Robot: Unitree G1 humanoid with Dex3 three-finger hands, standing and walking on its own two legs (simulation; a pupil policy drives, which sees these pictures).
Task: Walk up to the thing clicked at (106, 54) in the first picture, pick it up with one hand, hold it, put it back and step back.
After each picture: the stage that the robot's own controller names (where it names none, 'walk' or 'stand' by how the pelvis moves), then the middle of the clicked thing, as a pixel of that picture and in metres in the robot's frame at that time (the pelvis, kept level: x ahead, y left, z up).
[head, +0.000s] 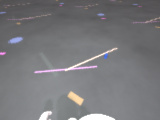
stand; (105, 56) +1.49 -0.33 -0.72
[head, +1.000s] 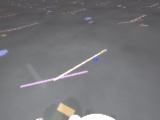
walk; (95, 59) +1.40 +0.04 -0.70
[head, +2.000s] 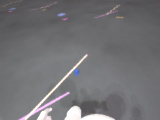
walk; (76, 72) +0.85 +0.31 -0.72
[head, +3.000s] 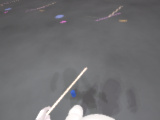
walk; (73, 93) +0.45 +0.28 -0.71
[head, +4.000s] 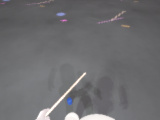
stand; (69, 101) +0.34 +0.23 -0.71
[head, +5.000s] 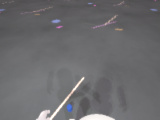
stand; (69, 108) +0.31 +0.23 -0.72
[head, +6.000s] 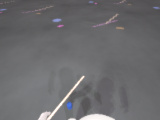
stand; (69, 105) +0.33 +0.24 -0.72
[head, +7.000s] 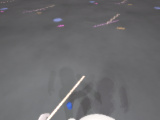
stand; (69, 105) +0.32 +0.24 -0.73
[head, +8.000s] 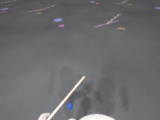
go down; (69, 106) +0.32 +0.24 -0.73
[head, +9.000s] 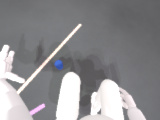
go down; (59, 65) +0.39 +0.28 -0.33
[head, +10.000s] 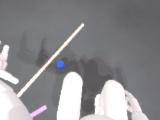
go down; (61, 65) +0.38 +0.29 -0.29
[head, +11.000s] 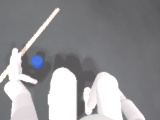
close in; (37, 62) +0.36 +0.31 -0.22
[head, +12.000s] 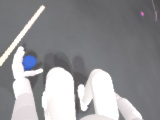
close; (28, 63) +0.37 +0.31 -0.21
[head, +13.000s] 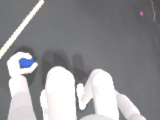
lift; (26, 62) +0.35 +0.31 -0.22
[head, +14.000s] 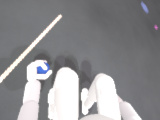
lift; (42, 69) +0.31 +0.29 -0.18
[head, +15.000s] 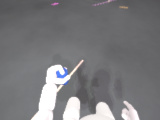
lift; (62, 76) +0.32 +0.20 +0.01
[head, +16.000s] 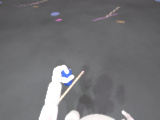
hold; (67, 77) +0.33 +0.18 +0.01
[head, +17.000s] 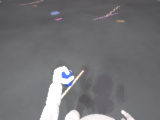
hold; (67, 78) +0.33 +0.17 +0.00
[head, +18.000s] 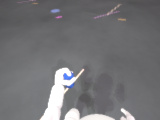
hold; (69, 80) +0.32 +0.16 -0.01
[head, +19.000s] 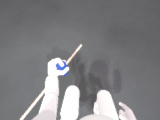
crouch; (62, 68) +0.38 +0.21 -0.08
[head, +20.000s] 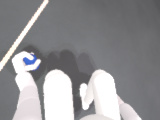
lower; (32, 62) +0.37 +0.30 -0.22
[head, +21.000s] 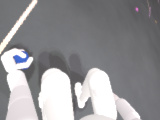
lower; (22, 60) +0.38 +0.32 -0.22
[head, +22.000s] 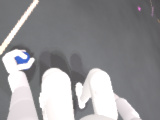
lower; (24, 61) +0.37 +0.32 -0.22
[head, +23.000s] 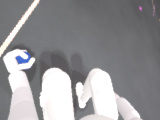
lower; (24, 61) +0.37 +0.32 -0.22
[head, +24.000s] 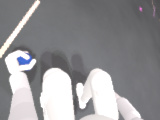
loosen; (26, 62) +0.37 +0.31 -0.21
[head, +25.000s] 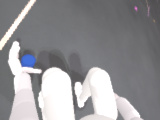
withdraw; (27, 63) +0.37 +0.28 -0.22
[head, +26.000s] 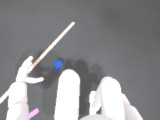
stand; (58, 65) +0.38 +0.26 -0.27
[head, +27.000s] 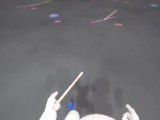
stand; (69, 105) +0.32 +0.20 -0.64
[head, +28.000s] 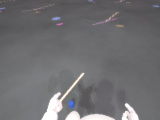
stand; (71, 104) +0.34 +0.21 -0.66
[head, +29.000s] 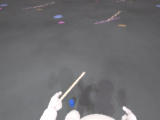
stand; (71, 103) +0.34 +0.21 -0.67
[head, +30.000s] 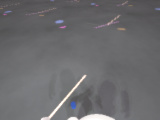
stand; (73, 105) +0.35 +0.21 -0.72
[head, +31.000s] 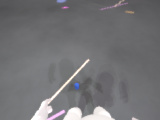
walk; (76, 86) +0.47 +0.16 -0.70
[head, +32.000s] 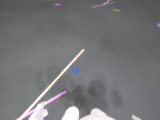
walk; (75, 70) +0.73 +0.20 -0.71
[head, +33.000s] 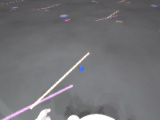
stand; (81, 68) +0.99 +0.20 -0.70
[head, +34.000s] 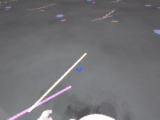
stand; (78, 69) +0.97 +0.23 -0.72
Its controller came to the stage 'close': yes
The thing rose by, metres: 0.72
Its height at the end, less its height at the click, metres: +0.00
